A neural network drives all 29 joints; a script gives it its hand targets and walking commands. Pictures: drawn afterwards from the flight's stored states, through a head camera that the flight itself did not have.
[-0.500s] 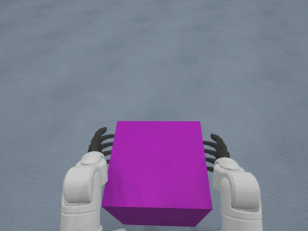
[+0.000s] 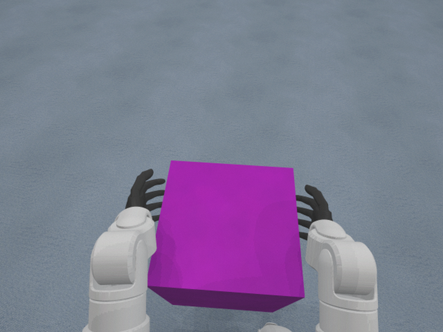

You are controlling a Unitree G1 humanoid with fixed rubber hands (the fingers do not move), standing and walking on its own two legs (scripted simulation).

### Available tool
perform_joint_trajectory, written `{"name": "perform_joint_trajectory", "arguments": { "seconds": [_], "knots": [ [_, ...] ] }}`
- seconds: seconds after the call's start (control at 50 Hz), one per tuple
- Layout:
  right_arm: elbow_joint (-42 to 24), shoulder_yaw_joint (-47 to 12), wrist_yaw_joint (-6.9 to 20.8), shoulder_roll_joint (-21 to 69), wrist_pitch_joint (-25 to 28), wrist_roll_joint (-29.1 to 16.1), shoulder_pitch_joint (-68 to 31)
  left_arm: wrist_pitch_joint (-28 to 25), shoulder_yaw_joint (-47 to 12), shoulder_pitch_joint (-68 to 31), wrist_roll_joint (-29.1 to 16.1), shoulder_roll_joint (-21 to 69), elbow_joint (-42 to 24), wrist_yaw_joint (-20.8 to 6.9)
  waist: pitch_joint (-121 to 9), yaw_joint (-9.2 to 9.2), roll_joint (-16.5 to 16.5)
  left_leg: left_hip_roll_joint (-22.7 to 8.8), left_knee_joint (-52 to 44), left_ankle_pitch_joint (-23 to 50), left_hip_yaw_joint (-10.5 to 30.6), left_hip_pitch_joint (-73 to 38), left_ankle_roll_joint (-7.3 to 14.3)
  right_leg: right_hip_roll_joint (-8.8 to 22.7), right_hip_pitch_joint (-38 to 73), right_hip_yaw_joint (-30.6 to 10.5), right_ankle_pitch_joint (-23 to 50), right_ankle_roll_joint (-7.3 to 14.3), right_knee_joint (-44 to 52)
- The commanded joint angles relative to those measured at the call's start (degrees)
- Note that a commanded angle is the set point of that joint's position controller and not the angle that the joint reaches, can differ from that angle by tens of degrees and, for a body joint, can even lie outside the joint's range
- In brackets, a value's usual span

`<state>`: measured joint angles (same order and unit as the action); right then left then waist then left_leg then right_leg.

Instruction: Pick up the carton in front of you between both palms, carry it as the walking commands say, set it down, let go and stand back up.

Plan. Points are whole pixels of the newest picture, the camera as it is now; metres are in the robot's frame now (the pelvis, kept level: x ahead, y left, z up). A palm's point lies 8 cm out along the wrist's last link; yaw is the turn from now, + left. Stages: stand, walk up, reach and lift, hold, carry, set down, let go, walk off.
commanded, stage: carry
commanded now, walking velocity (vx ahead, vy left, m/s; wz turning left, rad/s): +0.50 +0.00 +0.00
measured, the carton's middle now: (226, 243) +0.28 +0.00 -0.01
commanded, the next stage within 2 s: none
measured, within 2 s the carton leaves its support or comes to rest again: neither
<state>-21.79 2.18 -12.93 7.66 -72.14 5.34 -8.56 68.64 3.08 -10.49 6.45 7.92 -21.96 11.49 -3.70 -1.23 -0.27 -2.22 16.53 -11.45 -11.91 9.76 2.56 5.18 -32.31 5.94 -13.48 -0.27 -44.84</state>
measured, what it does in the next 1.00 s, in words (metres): walks ahead: right foot, then left foot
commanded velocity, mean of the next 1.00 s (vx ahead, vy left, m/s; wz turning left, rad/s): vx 0.50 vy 0.00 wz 0.00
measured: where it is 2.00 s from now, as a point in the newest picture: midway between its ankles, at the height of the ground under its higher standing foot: (218, 142)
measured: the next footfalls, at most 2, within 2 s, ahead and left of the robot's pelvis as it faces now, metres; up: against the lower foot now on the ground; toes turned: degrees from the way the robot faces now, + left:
right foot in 0.18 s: +0.29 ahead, -0.13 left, +0.00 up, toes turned -10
left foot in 0.64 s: +0.61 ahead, +0.10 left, +0.00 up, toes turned +11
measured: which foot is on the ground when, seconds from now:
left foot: down 0.00-0.18, up 0.20-0.62, down 0.64-1.00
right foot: up 0.00-0.16, down 0.18-0.64, up 0.66-1.00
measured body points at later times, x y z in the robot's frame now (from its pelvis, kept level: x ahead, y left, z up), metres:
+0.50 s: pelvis +0.32 -0.04 +0.00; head +0.34 -0.05 +0.45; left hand +0.61 +0.12 +0.09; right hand +0.61 -0.17 +0.07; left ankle +0.42 +0.11 -0.71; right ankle +0.26 -0.12 -0.75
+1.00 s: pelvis +0.65 +0.00 +0.00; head +0.67 +0.02 +0.45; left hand +0.94 +0.16 +0.09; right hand +0.93 -0.14 +0.08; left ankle +0.57 +0.09 -0.75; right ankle +0.77 -0.14 -0.71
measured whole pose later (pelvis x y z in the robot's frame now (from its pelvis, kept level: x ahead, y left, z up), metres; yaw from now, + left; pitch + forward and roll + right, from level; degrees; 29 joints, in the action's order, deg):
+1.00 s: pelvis +0.65 +0.00 +0.00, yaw +0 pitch +4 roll -1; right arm -23.0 2.6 -12.8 7.9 -72.4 5.6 -10.5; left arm 68.3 3.2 -11.5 6.3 8.1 -24.1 12.0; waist -3.1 -0.3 -0.2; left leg -1.9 13.6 -14.6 -11.0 3.4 1.5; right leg 5.2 -32.7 7.4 -8.0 -0.6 -35.9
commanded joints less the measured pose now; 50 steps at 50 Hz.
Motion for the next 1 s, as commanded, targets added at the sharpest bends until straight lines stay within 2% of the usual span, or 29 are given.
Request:
{"name": "perform_joint_trajectory", "arguments": {
  "seconds": [0.0, 0.1, 0.14, 0.16, 0.18, 0.2, 0.22, 0.24, 0.26, 0.28, 0.3, 0.32, 0.36, 0.44, 0.54, 0.58, 0.6, 0.62, 0.64, 0.66, 0.68, 0.7, 0.72, 0.74, 0.76, 0.78, 0.84, 0.9, 0.98],
  "knots": [
    [-10.58, -36.40, 17.40, 56.78, 3.12, -24.88, -28.79, 0.79, -37.38, -17.52, -22.62, 60.13, -2.54, -15.02, -13.40, 0.05, 8.36, -13.17, -6.19, 13.74, 8.75, -14.44, 5.14, -0.59, -1.28, 2.47, 5.45, -0.34, 9.34],
    [-8.17, -35.63, 16.90, 53.45, 1.32, -22.74, -26.16, 3.10, -36.63, -17.06, -23.03, 56.43, -1.14, -15.73, -9.71, 0.15, 9.71, -12.16, -2.38, 19.80, 5.00, -15.59, 2.41, -2.05, 4.16, 5.87, 9.36, 1.11, 17.22],
    [-7.61, -35.57, 16.77, 52.92, 0.74, -22.34, -26.86, 3.62, -35.92, -16.91, -23.21, 55.73, 0.44, -16.21, -10.99, 1.25, 7.34, -9.83, 8.29, 25.32, 0.49, -11.63, 0.39, -5.18, 15.99, 9.82, 7.58, 1.86, 21.11],
    [-7.25, -35.56, 16.71, 52.49, 0.49, -22.20, -26.85, 3.76, -35.28, -16.57, -23.15, 55.43, 1.40, -16.44, -14.08, 1.82, 5.01, -7.92, 17.75, 24.31, -1.59, -5.11, -1.16, -4.70, 27.53, 8.81, 4.99, 2.34, 20.26],
    [-7.60, -35.46, 16.78, 51.89, 0.12, -22.35, -28.14, 3.81, -34.72, -15.74, -22.73, 54.80, 2.37, -16.55, -17.06, 3.08, -4.17, -4.59, 32.48, 11.77, -2.15, 5.25, -3.34, 6.64, 36.62, -8.95, -0.71, 4.67, 25.36],
    [-8.71, -36.28, 16.83, 52.58, -0.21, -22.71, -30.13, 3.38, -34.45, -16.35, -22.55, 55.07, 4.35, -16.73, -19.36, 3.05, -18.97, 2.70, 46.97, -12.14, 1.94, 24.01, -5.09, 18.57, 48.84, -32.20, -0.96, 12.79, 30.36],
    [-8.06, -37.14, 17.11, 54.10, -0.01, -23.38, -30.82, 3.03, -34.65, -16.21, -23.18, 56.94, 3.73, -16.96, -18.38, 2.89, -16.03, 0.68, 55.23, -16.78, 9.08, 30.04, -3.30, 19.90, 47.92, -33.25, 6.37, 14.64, 31.07],
    [-8.17, -37.40, 17.37, 55.93, 0.58, -23.94, -32.20, 2.50, -35.05, -17.39, -23.55, 59.06, 2.95, -17.19, -18.00, 2.87, -11.97, -1.60, 57.57, -15.85, 11.04, 31.18, -1.60, 17.99, 45.50, -27.43, 14.23, 14.00, 29.07],
    [-8.13, -37.62, 17.51, 57.77, 1.31, -24.26, -32.63, 1.97, -35.13, -18.82, -23.99, 61.11, 1.87, -17.39, -18.60, 2.76, -5.55, -3.57, 55.75, -12.43, 11.85, 30.75, -0.86, 16.82, 43.47, -22.78, 16.28, 12.35, 28.44],
    [-8.09, -37.62, 17.54, 59.41, 2.11, -24.47, -33.02, 1.43, -35.71, -20.54, -24.51, 62.70, 0.64, -17.50, -17.97, 2.53, -2.17, -5.06, 51.69, -9.32, 12.17, 29.09, -0.79, 15.85, 40.25, -18.89, 16.56, 10.65, 29.60],
    [-8.32, -37.59, 17.43, 60.70, 2.83, -24.49, -32.98, 0.93, -36.22, -21.81, -24.99, 63.65, -0.42, -17.52, -18.22, 2.31, -2.83, -5.74, 47.38, -7.04, 11.85, 27.33, -0.97, 14.83, 38.68, -15.71, 13.78, 9.03, 31.17],
    [-8.64, -37.63, 17.22, 61.44, 3.39, -24.25, -32.55, 0.59, -36.48, -22.04, -25.32, 64.11, -1.17, -17.56, -18.24, 2.31, -4.16, -5.12, 44.11, -5.97, 10.45, 26.12, -1.32, 14.10, 37.84, -13.39, 12.89, 8.65, 32.28],
    [-9.02, -37.60, 16.60, 61.77, 4.20, -23.49, -31.28, 0.28, -36.58, -21.29, -25.50, 63.64, -1.98, -17.66, -17.56, 2.28, -5.57, -4.47, 37.34, -4.74, 8.37, 25.68, -2.40, 13.04, 37.38, -9.62, 12.33, 9.37, 33.90],
    [-10.42, -37.55, 15.52, 59.47, 4.05, -22.60, -29.03, 0.79, -36.54, -19.17, -25.26, 60.60, -3.36, -17.35, -13.76, 2.33, -6.57, -3.07, 22.79, 1.87, 4.35, 26.19, -3.47, 10.12, 39.21, -3.47, 19.34, 8.66, 33.89],
    [-9.93, -37.64, 15.74, 55.37, 1.75, -22.90, -27.06, 2.54, -35.30, -15.58, -22.91, 56.32, -1.68, -16.67, -9.65, 2.60, -8.43, -0.81, 12.50, 9.33, 0.41, 22.04, -1.88, 8.25, 40.87, 1.60, 29.71, 6.16, 31.44],
    [-9.34, -37.38, 16.19, 54.50, 0.97, -23.42, -27.65, 3.10, -35.18, -15.64, -22.49, 55.38, -1.03, -16.55, -9.81, 2.30, -8.97, 0.90, 9.94, 9.36, -1.65, 15.23, -0.78, 7.84, 40.00, 3.84, 37.89, 4.66, 25.99],
    [-8.48, -37.04, 16.40, 54.29, 0.72, -23.47, -27.30, 3.37, -35.24, -16.18, -22.47, 55.11, -0.85, -16.54, -11.83, 1.32, -7.76, 3.09, 7.12, 9.33, -4.12, 6.93, -0.61, 6.16, 37.65, 7.11, 39.82, 3.25, 18.62],
    [-7.68, -36.42, 16.66, 53.83, 0.52, -23.46, -26.93, 3.59, -35.30, -16.72, -22.47, 54.82, -0.75, -16.57, -15.22, 0.49, -5.49, 2.99, 7.59, 6.02, -3.81, -4.86, -0.26, 4.39, 31.29, 8.62, 35.76, 2.01, 9.55],
    [-7.18, -35.85, 16.87, 53.58, 0.37, -23.17, -26.68, 3.88, -35.30, -18.05, -22.59, 54.34, -0.67, -16.70, -18.51, -0.62, 1.89, -6.63, 4.47, -0.66, 11.07, -14.20, 1.47, 2.27, 22.09, 8.37, 20.62, 0.11, -3.25],
    [-5.58, -35.24, 17.05, 53.27, 0.84, -22.91, -28.16, 4.18, -36.05, -20.09, -23.22, 55.08, -1.77, -16.74, -21.28, -0.41, 16.45, -20.47, -0.05, -2.72, 37.06, -26.37, 10.33, -5.22, 3.40, 4.74, -1.93, -1.64, -19.27],
    [-5.63, -35.32, 17.25, 55.07, 1.07, -23.69, -28.06, 4.04, -36.59, -20.12, -23.57, 56.04, -0.53, -16.93, -19.68, -0.24, 16.20, -22.23, -2.81, 7.52, 40.26, -26.00, 12.13, -5.33, -4.15, -2.11, -14.11, -0.37, -28.46],
    [-6.34, -35.44, 17.43, 56.89, 1.56, -24.03, -29.33, 3.50, -37.16, -20.46, -23.96, 58.09, 0.10, -17.13, -19.32, -0.14, 12.40, -20.78, -0.65, 16.01, 33.82, -24.31, 11.37, -2.41, -6.00, -5.00, -13.17, 1.16, -31.04],
    [-6.97, -35.51, 17.59, 58.97, 2.17, -24.27, -30.38, 2.83, -37.35, -20.89, -24.35, 60.17, 0.08, -17.30, -19.49, 0.00, 5.88, -19.35, 0.63, 20.08, 28.40, -22.10, 9.46, -0.19, -5.98, -6.10, -10.34, 1.85, -28.52],
    [-7.79, -35.81, 17.72, 60.81, 2.78, -24.55, -32.08, 2.12, -37.35, -21.22, -24.42, 61.98, 0.30, -17.32, -18.54, 0.32, 2.92, -18.09, -0.29, 19.84, 24.17, -18.65, 7.25, 1.29, -4.58, -6.20, -7.13, 1.92, -23.78],
    [-8.36, -35.87, 17.81, 61.63, 3.28, -24.72, -33.18, 1.44, -37.29, -21.35, -24.37, 63.21, 0.24, -17.19, -18.83, 0.59, 3.77, -16.85, -1.97, 16.04, 21.02, -16.45, 5.50, 1.90, -2.62, -5.86, -4.70, 1.77, -19.34],
    [-8.62, -35.78, 17.87, 62.01, 3.67, -24.94, -33.36, 0.84, -37.46, -21.28, -24.27, 64.07, -0.03, -16.93, -18.95, 0.56, 5.35, -16.12, -2.95, 14.62, 18.75, -15.27, 5.10, 1.26, -1.09, -4.52, -3.56, 1.54, -15.89],
    [-9.21, -35.62, 18.00, 61.32, 4.04, -25.28, -31.73, -0.29, -37.58, -19.11, -23.36, 64.35, -0.42, -15.96, -17.88, 0.39, 7.49, -15.17, -5.63, 12.72, 13.94, -14.96, 6.09, 0.45, -1.21, -1.32, -1.92, 0.12, -6.29],
    [-10.24, -35.46, 17.83, 59.24, 3.69, -25.05, -30.76, -0.10, -37.63, -18.80, -22.97, 62.83, -1.95, -15.19, -14.64, 0.27, 8.11, -13.22, -6.11, 15.36, 9.98, -15.90, 5.75, -0.01, -2.43, 1.18, 3.01, -0.77, 4.21],
    [-9.32, -35.05, 17.22, 55.71, 2.18, -23.49, -27.40, 1.89, -37.28, -17.20, -22.99, 59.42, -1.85, -15.18, -11.05, 0.04, 9.00, -11.91, -5.04, 21.33, 6.15, -16.82, 4.19, -1.62, -0.14, 4.37, 9.44, -0.23, 13.34]
  ]
}}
